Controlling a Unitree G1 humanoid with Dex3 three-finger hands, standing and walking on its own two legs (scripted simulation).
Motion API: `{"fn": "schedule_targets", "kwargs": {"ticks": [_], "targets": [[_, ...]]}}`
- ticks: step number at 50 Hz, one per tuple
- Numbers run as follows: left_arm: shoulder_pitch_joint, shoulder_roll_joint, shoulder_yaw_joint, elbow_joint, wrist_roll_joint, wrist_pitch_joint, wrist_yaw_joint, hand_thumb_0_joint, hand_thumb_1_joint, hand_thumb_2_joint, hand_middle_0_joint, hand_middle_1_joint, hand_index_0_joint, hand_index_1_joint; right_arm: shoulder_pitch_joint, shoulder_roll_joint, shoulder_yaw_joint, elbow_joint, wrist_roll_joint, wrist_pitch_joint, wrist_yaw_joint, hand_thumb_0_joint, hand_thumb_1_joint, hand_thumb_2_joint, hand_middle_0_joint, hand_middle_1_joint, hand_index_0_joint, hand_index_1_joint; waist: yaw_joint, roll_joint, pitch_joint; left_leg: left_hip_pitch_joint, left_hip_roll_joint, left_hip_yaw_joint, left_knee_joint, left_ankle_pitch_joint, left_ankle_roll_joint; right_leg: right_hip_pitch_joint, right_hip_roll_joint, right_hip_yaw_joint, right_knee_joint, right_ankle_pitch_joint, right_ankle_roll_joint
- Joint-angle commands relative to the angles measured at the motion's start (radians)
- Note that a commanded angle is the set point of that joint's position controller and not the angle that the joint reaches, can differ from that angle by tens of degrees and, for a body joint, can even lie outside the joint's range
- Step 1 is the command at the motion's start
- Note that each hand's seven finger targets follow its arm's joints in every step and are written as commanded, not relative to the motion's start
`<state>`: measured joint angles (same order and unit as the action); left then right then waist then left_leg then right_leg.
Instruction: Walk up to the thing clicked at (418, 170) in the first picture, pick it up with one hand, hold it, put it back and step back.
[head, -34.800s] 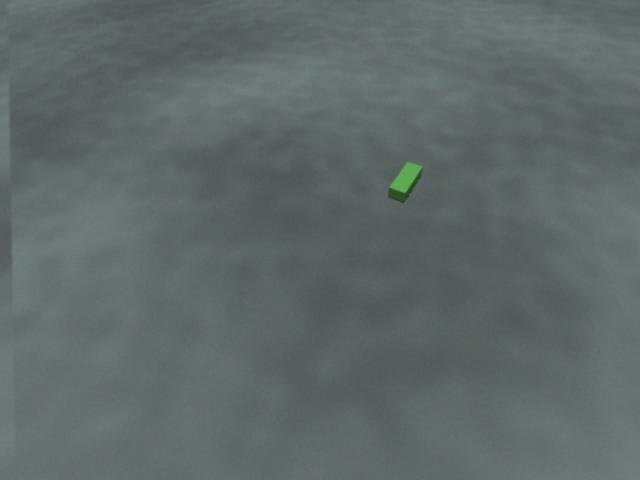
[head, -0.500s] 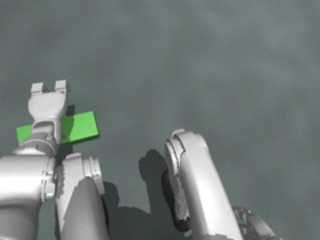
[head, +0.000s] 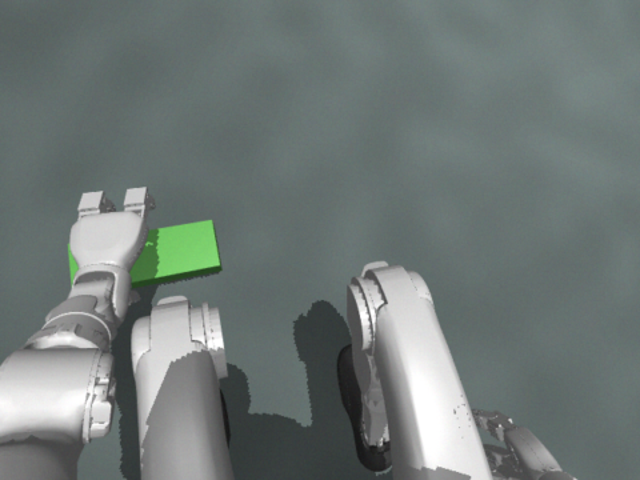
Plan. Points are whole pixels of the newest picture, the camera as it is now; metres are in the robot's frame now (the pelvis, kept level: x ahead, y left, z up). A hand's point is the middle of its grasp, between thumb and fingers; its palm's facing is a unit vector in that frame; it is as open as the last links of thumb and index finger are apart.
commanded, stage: rest palm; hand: left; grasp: from above
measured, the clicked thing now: (149, 258) +0.43 +0.21 -0.30
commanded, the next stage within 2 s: close in 1.58 s
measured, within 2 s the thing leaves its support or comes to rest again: neither
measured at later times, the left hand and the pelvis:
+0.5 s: hand (138, 261) +0.41 +0.21 -0.24, palm faces -0.47 -0.06 -0.88, open 14.1 cm; pelvis +0.00 +0.00 -0.02, yaw -3 degrees
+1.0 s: hand (136, 257) +0.42 +0.22 -0.25, palm faces -0.46 -0.09 -0.88, open 13.9 cm; pelvis +0.00 +0.01 -0.03, yaw -6 degrees
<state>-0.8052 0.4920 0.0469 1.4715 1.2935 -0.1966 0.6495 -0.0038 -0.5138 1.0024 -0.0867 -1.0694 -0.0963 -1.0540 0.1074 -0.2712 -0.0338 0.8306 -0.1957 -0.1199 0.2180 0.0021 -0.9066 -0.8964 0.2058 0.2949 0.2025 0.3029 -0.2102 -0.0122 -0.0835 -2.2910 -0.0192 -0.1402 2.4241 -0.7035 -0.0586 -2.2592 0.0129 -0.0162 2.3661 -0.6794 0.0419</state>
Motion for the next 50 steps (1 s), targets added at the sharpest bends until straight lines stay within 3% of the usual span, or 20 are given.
{"fn": "schedule_targets", "kwargs": {"ticks": [1,2,5,6,10,12,14,20,22,23,26,29,33,34,37,38,40,44,45,50], "targets": [[-0.411,0.184,0.006,-0.023,-0.002,0.06,0.07,0.0,-0.533,1.045,-0.072,-1.049,-0.068,-1.051,0.165,-0.221,-0.049,-0.005,-0.006,-0.012,-0.003,0.0,-0.903,-0.898,0.2,0.3,0.2,0.3,-0.057,0.248,-0.574,0.441,-0.008,0.143,-0.258,0.092,0.078,0.261,0.015,-0.119,-0.266,0.145,-0.08],[-0.421,0.185,0.01,-0.034,-0.01,0.07,0.064,0.0,-0.536,1.092,-0.078,-1.064,-0.068,-1.073,0.168,-0.224,-0.051,0.0,-0.005,-0.01,-0.005,0.0,-0.9,-0.898,0.2,0.3,0.2,0.3,-0.051,0.245,-0.606,0.44,-0.01,0.141,-0.264,0.091,0.082,0.284,0.018,-0.114,-0.285,0.145,-0.078],[-0.393,0.179,0.008,0.056,-0.05,0.093,0.024,0.0,-0.549,1.017,-0.062,-0.996,-0.051,-1.006,0.188,-0.235,-0.04,0.016,-0.014,-0.023,0.002,0.0,-0.896,-0.901,0.2,0.3,0.2,0.3,-0.061,0.182,-0.568,0.402,-0.014,0.136,-0.245,0.098,0.089,0.308,0.017,-0.121,-0.283,0.15,-0.071],[-0.335,0.161,-0.004,0.11,-0.063,0.1,0.005,0.0,-0.552,1.022,-0.063,-0.993,-0.05,-1.005,0.178,-0.236,-0.032,0.008,-0.015,-0.024,0.005,0.0,-0.895,-0.9,0.2,0.3,0.2,0.3,-0.048,0.172,-0.561,0.392,-0.015,0.136,-0.248,0.106,0.091,0.32,0.018,-0.122,-0.282,0.155,-0.071],[-0.32,0.16,-0.035,0.134,-0.091,0.067,-0.063,0.0,-0.556,1.021,-0.063,-1.005,-0.052,-1.016,0.168,-0.244,-0.018,-0.005,-0.008,-0.025,0.001,0.0,-0.899,-0.901,0.2,0.3,0.2,0.3,-0.048,0.145,-0.553,0.351,-0.017,0.127,-0.233,0.121,0.094,0.348,0.028,-0.13,-0.254,0.177,-0.067],[-0.331,0.224,0.009,0.107,-0.077,0.038,-0.066,0.0,-0.551,1.018,-0.066,-1.01,-0.056,-1.02,0.202,-0.25,-0.007,-0.004,-0.019,-0.024,0.004,0.0,-0.898,-0.9,0.199,0.3,0.2,0.3,-0.061,0.136,-0.556,0.362,-0.015,0.125,-0.217,0.155,0.091,0.37,0.03,-0.137,-0.246,0.208,-0.063],[-0.369,0.188,-0.031,0.098,-0.069,0.002,-0.063,0.0,-0.546,1.0,-0.061,-1.02,-0.056,-1.024,0.184,-0.239,0.006,-0.016,-0.025,-0.026,0.007,0.0,-0.9,-0.901,0.199,0.3,0.2,0.3,-0.08,0.154,-0.546,0.357,-0.015,0.122,-0.2,0.136,0.089,0.359,0.035,-0.139,-0.23,0.197,-0.065],[-0.419,0.307,0.045,0.064,0.015,-0.087,0.068,0.0,-0.513,0.972,-0.059,-1.024,-0.064,-1.018,0.174,-0.256,0.034,-0.012,-0.064,-0.039,0.019,0.0,-0.895,-0.899,0.2,0.3,0.2,0.3,-0.088,0.246,-0.55,0.388,-0.014,0.109,-0.18,0.111,0.075,0.328,0.039,-0.155,-0.2,0.158,-0.07],[-0.406,0.3,0.05,0.055,0.043,-0.08,0.125,0.0,-0.507,0.974,-0.057,-1.008,-0.059,-1.004,0.168,-0.269,0.026,0.014,-0.091,-0.048,0.03,0.0,-0.889,-0.897,0.2,0.3,0.2,0.3,-0.097,0.283,-0.562,0.433,-0.012,0.1,-0.188,0.111,0.071,0.304,0.042,-0.173,-0.186,0.148,-0.068],[-0.36,0.249,0.025,0.109,0.04,-0.062,0.145,0.0,-0.504,0.972,-0.057,-1.003,-0.06,-0.998,0.148,-0.273,0.023,0.014,-0.1,-0.055,0.037,0.0,-0.888,-0.897,0.2,0.3,0.2,0.3,-0.1,0.292,-0.553,0.447,-0.013,0.103,-0.185,0.115,0.069,0.296,0.043,-0.169,-0.187,0.152,-0.067],[-0.389,0.224,0.007,0.124,0.033,-0.021,0.196,0.0,-0.506,0.978,-0.058,-0.995,-0.059,-0.991,0.138,-0.271,0.031,0.032,-0.121,-0.072,0.063,0.0,-0.889,-0.897,0.2,0.3,0.2,0.3,-0.119,0.308,-0.553,0.429,-0.008,0.099,-0.177,0.125,0.067,0.294,0.048,-0.17,-0.189,0.173,-0.069],[-0.402,0.214,-0.011,0.173,-0.007,0.017,0.2,0.0,-0.522,0.996,-0.059,-0.978,-0.053,-0.983,0.158,-0.285,0.039,0.055,-0.13,-0.096,0.09,0.0,-0.891,-0.898,0.2,0.3,0.2,0.3,-0.139,0.321,-0.519,0.404,-0.003,0.093,-0.163,0.131,0.065,0.284,0.043,-0.173,-0.189,0.187,-0.072],[-0.402,0.265,0.025,0.196,-0.043,0.029,0.149,0.0,-0.488,0.991,-0.065,-1.023,-0.071,-1.015,0.189,-0.295,0.055,0.056,-0.132,-0.123,0.116,0.0,-0.893,-0.898,0.2,0.3,0.2,0.3,-0.141,0.28,-0.52,0.382,-0.002,0.088,-0.128,0.175,0.071,0.337,0.045,-0.178,-0.183,0.251,-0.065],[-0.392,0.301,0.055,0.204,-0.045,0.026,0.145,0.0,-0.498,1.001,-0.066,-1.016,-0.067,-1.012,0.191,-0.288,0.069,0.056,-0.128,-0.13,0.12,0.0,-0.893,-0.899,0.2,0.3,0.2,0.3,-0.135,0.276,-0.529,0.382,-0.001,0.087,-0.119,0.2,0.071,0.355,0.043,-0.181,-0.182,0.275,-0.063],[-0.349,0.286,0.037,0.25,-0.053,0.013,0.111,0.0,-0.471,0.985,-0.067,-1.058,-0.079,-1.043,0.177,-0.281,0.086,0.042,-0.128,-0.143,0.135,0.0,-0.896,-0.899,0.2,0.3,0.2,0.3,-0.135,0.247,-0.503,0.346,-0.003,0.085,-0.106,0.178,0.077,0.38,0.05,-0.182,-0.182,0.26,-0.058],[-0.343,0.312,0.061,0.251,-0.056,0.004,0.109,0.0,-0.468,0.98,-0.07,-1.058,-0.083,-1.042,0.193,-0.294,0.088,0.04,-0.13,-0.144,0.137,0.0,-0.897,-0.899,0.2,0.3,0.2,0.3,-0.135,0.243,-0.509,0.353,-0.004,0.083,-0.116,0.176,0.079,0.393,0.049,-0.188,-0.189,0.255,-0.056],[-0.32,0.331,0.073,0.243,-0.049,-0.011,0.115,0.0,-0.481,0.944,-0.059,-1.048,-0.075,-1.029,0.183,-0.302,0.089,0.038,-0.124,-0.145,0.138,0.0,-0.898,-0.901,0.2,0.3,0.2,0.3,-0.116,0.266,-0.521,0.37,0.001,0.077,-0.125,0.178,0.073,0.405,0.056,-0.195,-0.179,0.257,-0.061],[-0.349,0.301,0.031,0.23,-0.027,-0.035,0.136,0.0,-0.466,0.931,-0.059,-1.055,-0.08,-1.031,0.157,-0.311,0.089,0.028,-0.13,-0.148,0.148,0.0,-0.896,-0.9,0.2,0.3,0.2,0.3,-0.14,0.28,-0.493,0.369,0.005,0.068,-0.119,0.167,0.071,0.381,0.069,-0.203,-0.175,0.254,-0.063],[-0.353,0.309,0.051,0.223,-0.026,-0.039,0.149,0.0,-0.48,0.958,-0.062,-1.042,-0.074,-1.026,0.169,-0.315,0.093,0.034,-0.13,-0.147,0.147,0.0,-0.895,-0.9,0.2,0.3,0.2,0.3,-0.145,0.264,-0.5,0.368,0.007,0.063,-0.119,0.176,0.072,0.384,0.068,-0.209,-0.184,0.26,-0.061],[-0.372,0.308,0.026,0.227,-0.008,-0.045,0.187,0.0,-0.481,0.94,-0.058,-1.038,-0.073,-1.021,0.155,-0.329,0.094,0.038,-0.136,-0.16,0.155,0.0,-0.895,-0.901,0.2,0.3,0.2,0.3,-0.161,0.29,-0.462,0.387,0.01,0.049,-0.134,0.144,0.066,0.362,0.073,-0.222,-0.187,0.217,-0.067]]}}
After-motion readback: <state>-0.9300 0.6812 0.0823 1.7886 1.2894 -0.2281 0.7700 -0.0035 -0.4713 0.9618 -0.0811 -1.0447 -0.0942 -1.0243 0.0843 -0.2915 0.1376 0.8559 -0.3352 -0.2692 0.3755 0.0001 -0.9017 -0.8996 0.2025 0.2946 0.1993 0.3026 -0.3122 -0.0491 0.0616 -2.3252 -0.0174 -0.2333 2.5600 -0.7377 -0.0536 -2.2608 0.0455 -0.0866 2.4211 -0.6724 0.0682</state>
